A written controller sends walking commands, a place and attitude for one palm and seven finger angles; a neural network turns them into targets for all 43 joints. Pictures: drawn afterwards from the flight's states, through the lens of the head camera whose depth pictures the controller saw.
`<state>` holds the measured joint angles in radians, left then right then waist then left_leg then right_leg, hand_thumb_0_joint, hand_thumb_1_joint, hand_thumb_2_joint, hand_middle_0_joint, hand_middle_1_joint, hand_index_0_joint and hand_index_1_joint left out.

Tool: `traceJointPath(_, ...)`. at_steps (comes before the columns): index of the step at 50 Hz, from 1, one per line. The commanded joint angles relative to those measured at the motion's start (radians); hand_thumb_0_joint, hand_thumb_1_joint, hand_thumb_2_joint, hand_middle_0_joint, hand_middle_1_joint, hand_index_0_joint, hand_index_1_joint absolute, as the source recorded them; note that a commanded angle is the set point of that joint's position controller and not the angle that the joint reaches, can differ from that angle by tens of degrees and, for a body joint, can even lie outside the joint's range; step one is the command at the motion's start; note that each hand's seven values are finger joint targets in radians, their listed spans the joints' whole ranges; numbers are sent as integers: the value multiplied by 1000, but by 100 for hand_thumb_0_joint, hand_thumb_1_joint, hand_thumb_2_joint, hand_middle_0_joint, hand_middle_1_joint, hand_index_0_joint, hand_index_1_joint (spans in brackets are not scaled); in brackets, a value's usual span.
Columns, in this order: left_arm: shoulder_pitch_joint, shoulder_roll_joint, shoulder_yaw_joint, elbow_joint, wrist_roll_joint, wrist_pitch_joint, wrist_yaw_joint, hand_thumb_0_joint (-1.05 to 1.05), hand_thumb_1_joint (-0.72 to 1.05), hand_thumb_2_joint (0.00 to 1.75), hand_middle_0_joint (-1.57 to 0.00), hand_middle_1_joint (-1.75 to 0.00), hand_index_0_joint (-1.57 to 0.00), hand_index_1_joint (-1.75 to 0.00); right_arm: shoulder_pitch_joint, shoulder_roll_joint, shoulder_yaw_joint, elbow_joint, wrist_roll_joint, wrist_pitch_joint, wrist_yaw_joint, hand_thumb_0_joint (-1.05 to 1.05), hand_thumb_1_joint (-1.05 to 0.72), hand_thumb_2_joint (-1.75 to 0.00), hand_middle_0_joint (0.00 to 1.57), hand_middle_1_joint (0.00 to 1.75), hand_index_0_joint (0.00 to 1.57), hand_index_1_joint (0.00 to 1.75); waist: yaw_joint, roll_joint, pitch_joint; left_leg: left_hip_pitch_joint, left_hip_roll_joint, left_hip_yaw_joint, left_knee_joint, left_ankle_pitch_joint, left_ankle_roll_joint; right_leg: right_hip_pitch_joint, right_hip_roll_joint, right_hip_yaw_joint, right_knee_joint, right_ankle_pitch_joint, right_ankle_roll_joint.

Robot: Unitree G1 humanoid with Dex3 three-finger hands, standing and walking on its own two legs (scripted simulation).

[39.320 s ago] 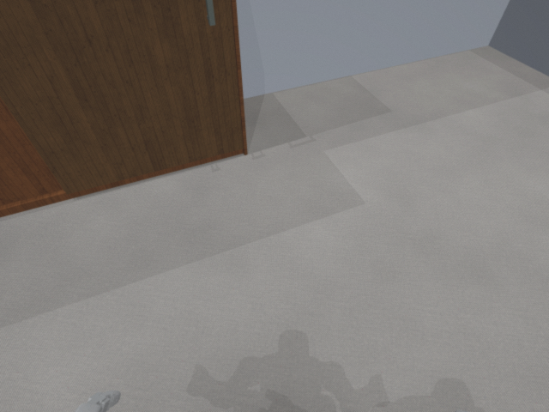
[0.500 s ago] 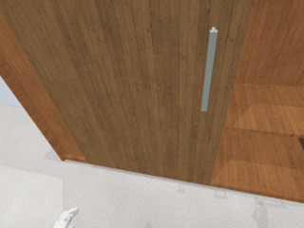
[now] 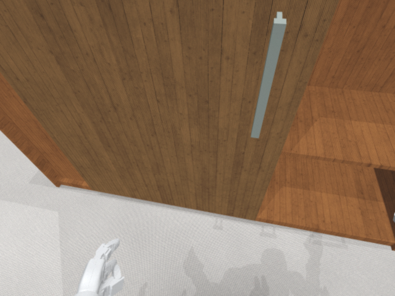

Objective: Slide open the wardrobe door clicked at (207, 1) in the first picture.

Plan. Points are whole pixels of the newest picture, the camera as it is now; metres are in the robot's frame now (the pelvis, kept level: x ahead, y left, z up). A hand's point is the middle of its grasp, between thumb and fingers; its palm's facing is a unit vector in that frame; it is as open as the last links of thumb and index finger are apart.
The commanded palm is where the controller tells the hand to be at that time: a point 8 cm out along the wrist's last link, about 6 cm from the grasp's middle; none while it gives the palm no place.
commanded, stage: stop stepping back and stand still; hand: right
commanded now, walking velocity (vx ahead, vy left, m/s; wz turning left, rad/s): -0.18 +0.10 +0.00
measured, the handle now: (265, 84) +0.55 -0.13 +0.13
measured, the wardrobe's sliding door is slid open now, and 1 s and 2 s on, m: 0.65 0.65 0.65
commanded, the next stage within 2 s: let the arm hang, fingers relaxed in 0.42 s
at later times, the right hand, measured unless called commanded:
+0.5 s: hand (377, 205) +0.23 -0.24 +0.15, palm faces +0.39 +0.80 -0.46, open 7.4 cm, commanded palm none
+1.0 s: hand out of the picture -0.02 -0.18 -0.17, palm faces +0.01 +0.98 -0.18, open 7.3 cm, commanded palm none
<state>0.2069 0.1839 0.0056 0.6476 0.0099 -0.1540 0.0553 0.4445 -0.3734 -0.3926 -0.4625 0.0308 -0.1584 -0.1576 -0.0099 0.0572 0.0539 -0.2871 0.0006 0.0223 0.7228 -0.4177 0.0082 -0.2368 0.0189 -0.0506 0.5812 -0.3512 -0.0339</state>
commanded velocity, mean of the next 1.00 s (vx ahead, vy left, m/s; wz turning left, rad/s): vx -0.02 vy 0.01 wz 0.00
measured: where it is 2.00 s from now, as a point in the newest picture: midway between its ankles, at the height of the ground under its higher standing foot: outside the picture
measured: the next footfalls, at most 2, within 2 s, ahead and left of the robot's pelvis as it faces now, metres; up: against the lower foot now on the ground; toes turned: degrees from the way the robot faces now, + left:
none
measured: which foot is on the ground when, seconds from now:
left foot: down 0.00-1.00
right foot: down 0.00-1.00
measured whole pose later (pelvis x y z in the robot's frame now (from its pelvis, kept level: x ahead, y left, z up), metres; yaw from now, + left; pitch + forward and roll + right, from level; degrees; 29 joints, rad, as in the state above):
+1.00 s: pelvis -0.02 +0.01 +0.01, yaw -3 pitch +0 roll +1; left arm 0.26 0.25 -0.01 1.00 0.03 0.04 0.01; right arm 0.28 -0.23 0.02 1.01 -0.02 0.04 0.01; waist 0.00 0.03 0.08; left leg -0.25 -0.02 0.10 0.46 -0.22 0.05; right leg -0.28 0.01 0.02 0.50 -0.23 -0.01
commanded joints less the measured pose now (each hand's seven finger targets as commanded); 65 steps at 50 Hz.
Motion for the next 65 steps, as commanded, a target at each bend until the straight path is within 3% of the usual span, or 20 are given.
traceJointPath(1,-37,134,48,-176,-4,-76,-17,0,90,90,-20,-30,-20,-30,25,-242,-167,-359,-14,-99,-25,0,-90,-90,20,30,20,30,1,-309,-165,-48,-9,30,-110,97,6,255,-241,207,-139,1023,10)
traceJointPath(4,-29,136,60,-206,-14,-50,-22,0,90,90,-20,-30,-20,-30,200,-255,-238,-267,5,-90,-13,0,-90,-90,20,30,20,30,-3,-257,-213,152,-9,34,-297,345,15,143,-201,139,-82,897,25)
traceJointPath(6,-42,130,54,-226,-28,-30,-18,0,90,90,-20,-30,-20,-30,209,-241,-233,-232,24,-88,-4,0,-90,-90,20,30,20,30,9,-113,-244,313,71,-55,-266,785,48,-24,-144,79,-11,683,45)
traceJointPath(10,-35,122,51,-199,-31,-9,0,0,90,90,-20,-30,-20,-30,209,-214,-206,-128,35,-82,-13,0,-90,-90,20,30,20,30,27,53,-282,369,234,-204,-243,1132,110,-132,-58,56,67,153,53)
traceJointPath(11,-44,117,43,-194,-29,-4,5,0,90,90,-20,-30,-20,-30,199,-217,-201,-116,32,-80,-15,0,-90,-90,20,30,20,30,21,60,-270,372,247,-200,-258,1105,99,-156,-52,62,43,44,43)
traceJointPath(13,-62,117,36,-188,-24,1,18,0,90,90,-20,-30,-20,-30,172,-212,-178,-120,26,-74,-15,0,-90,-90,20,30,20,30,14,62,-239,329,219,-158,-274,969,59,-126,-55,61,-40,47,26)
traceJointPath(17,-85,151,47,-199,-21,6,37,0,90,90,-20,-30,-20,-30,115,-206,-129,-213,19,-67,-24,0,-90,-90,20,30,20,30,-1,-41,-259,192,113,-81,-256,743,-29,98,-111,68,-120,534,0)
traceJointPath(21,-82,146,41,-201,-19,12,39,0,90,90,-20,-30,-20,-30,38,-242,-139,-297,2,-71,-37,0,-90,-90,20,30,20,30,2,-163,-259,203,95,-64,-225,793,-3,127,-112,77,-75,708,8)
traceJointPath(25,-78,139,42,-205,-20,21,33,0,90,90,-20,-30,-20,-30,93,-239,-158,-235,9,-72,-36,0,-90,-90,20,30,20,30,1,-139,-216,212,101,-94,-288,644,13,47,-100,91,-97,509,17)
traceJointPath(26,-147,319,84,1,-25,5,-60,0,90,90,-20,-30,-20,-30,-8,-65,301,547,-58,79,110,0,-90,-90,20,30,20,30,53,-97,-113,60,196,-48,-175,707,46,-17,-121,101,61,523,18)
traceJointPath(27,-78,311,95,-3,-19,55,-63,0,90,90,-20,-30,-20,-30,-29,-82,270,585,-63,128,142,0,-90,-90,20,30,20,30,45,-97,-171,10,185,-101,-220,547,66,15,-129,126,16,397,23)
traceJointPath(28,-78,310,89,-12,-16,73,-61,0,90,90,-20,-30,-20,-30,-37,-84,265,591,-64,137,155,0,-90,-90,20,30,20,30,41,-121,-126,-42,165,-82,-239,359,52,-20,-138,145,-15,282,8)
traceJointPath(29,-65,290,84,9,-6,80,-64,0,90,90,-20,-30,-20,-30,-78,-71,269,641,-71,129,159,0,-90,-90,20,30,20,30,28,-70,-143,-34,139,-47,-198,268,46,-71,-155,182,-34,275,-15)
traceJointPath(31,-75,320,68,2,7,93,-62,0,90,90,-20,-30,-20,-30,-141,-88,288,731,-66,123,165,0,-90,-90,20,30,20,30,10,65,-127,17,108,-51,-194,233,46,-140,-162,232,-64,292,-45)
traceJointPath(33,-75,326,64,26,12,99,-58,0,90,90,-20,-30,-20,-30,-212,-108,298,835,-66,125,164,0,-90,-90,20,30,20,30,15,128,-143,51,125,-74,-199,294,61,-130,-139,234,-60,328,-43)
traceJointPath(37,-74,285,39,88,21,125,-51,0,90,90,-20,-30,-20,-30,-267,-95,334,1040,-56,141,155,0,-90,-90,20,30,20,30,16,5,-146,76,140,-109,-227,311,68,-78,-102,188,-95,307,-21)
traceJointPath(42,-78,244,15,172,20,146,-44,0,90,90,-20,-30,-20,-30,-258,-71,354,1232,-48,150,150,0,-90,-90,20,30,20,30,8,-180,-106,103,122,-118,-326,145,56,-65,-91,178,-180,152,-11)
traceJointPath(48,13,210,23,277,19,161,-36,0,90,90,-20,-30,-20,-30,-254,-51,349,1385,-46,148,150,0,-90,-90,20,30,20,30,27,-142,-62,41,138,-146,-442,-47,76,-45,-71,156,-175,4,-8)
traceJointPath(58,53,208,31,363,18,151,-29,0,90,90,-20,-30,-20,-30,-240,-22,350,1508,-43,145,148,0,-90,-90,20,30,20,30,14,-56,-23,81,109,-88,-420,47,53,-66,-108,191,-253,42,-21)
traceJointPath(65,21,200,22,394,12,131,-28,0,90,90,-20,-30,-20,-30,-253,-19,356,1530,-40,132,140,0,-90,-90,20,30,20,30,4,-47,-101,175,119,-57,-362,327,35,12,-127,180,-247,320,-19)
